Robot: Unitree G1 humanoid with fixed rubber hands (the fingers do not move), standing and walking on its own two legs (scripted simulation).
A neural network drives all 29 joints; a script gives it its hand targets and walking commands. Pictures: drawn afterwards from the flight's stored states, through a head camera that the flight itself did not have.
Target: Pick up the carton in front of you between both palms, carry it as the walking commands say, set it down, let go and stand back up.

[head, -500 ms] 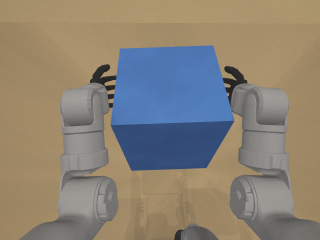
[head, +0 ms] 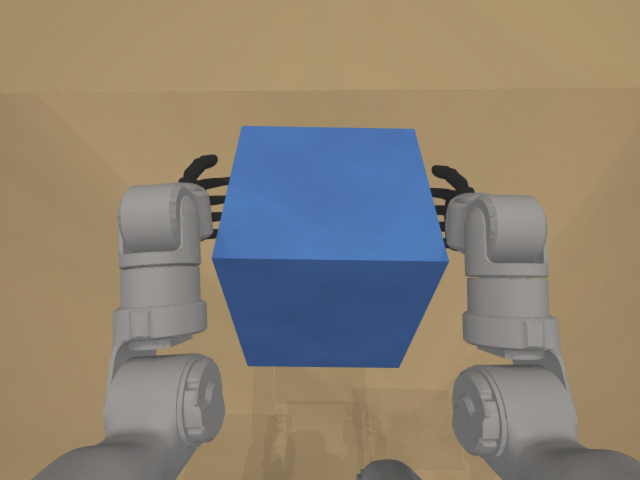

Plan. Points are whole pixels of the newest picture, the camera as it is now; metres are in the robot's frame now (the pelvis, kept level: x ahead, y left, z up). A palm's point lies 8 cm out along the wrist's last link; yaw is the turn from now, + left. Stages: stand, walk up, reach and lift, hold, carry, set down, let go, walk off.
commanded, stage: carry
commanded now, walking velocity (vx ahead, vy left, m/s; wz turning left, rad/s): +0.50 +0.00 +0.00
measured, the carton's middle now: (325, 255) +0.38 -0.02 +0.07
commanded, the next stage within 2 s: none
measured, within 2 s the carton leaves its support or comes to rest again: neither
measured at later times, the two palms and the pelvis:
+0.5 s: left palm (183, 52) +0.66 +0.16 +0.21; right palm (381, 34) +0.69 -0.14 +0.21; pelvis +0.30 -0.03 +0.05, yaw +1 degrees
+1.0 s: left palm out of the picture +1.00 +0.12 +0.26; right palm out of the picture +0.97 -0.17 +0.26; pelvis +0.61 +0.00 +0.08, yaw +0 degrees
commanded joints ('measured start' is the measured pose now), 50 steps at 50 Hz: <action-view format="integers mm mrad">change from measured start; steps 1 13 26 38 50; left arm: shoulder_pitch -692 -588 -848 -708 -618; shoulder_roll -1099 -1022 -1145 -1114 -994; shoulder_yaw -540 -563 -650 -545 -564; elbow -108 -24 -238 -74 -78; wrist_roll -371 -346 -562 -395 -323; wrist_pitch -16 4 -3 -10 14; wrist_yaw -194 -188 -240 -214 -169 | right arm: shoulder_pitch -978 -829 -756 -938 -843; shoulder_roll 1148 1025 930 1128 1040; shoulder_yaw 612 567 477 588 575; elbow -238 -94 -121 -177 -128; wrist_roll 555 486 308 518 512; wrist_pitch -45 -11 -17 -41 -8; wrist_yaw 251 259 165 242 251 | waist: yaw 24 184 157 11 78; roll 85 68 -116 37 140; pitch -498 -623 -466 -485 -464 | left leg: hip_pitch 586 179 -295 605 381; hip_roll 274 160 70 293 210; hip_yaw -439 -15 -78 -503 -85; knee -195 250 316 -167 -92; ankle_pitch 309 667 -4 354 683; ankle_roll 156 -2 -21 179 82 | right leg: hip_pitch -267 716 622 -306 233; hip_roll -31 11 -236 -38 97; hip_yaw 17 -103 156 50 -268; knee -4 -743 -955 50 -689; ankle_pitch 30 133 361 19 174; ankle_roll -13 -92 -191 -10 -37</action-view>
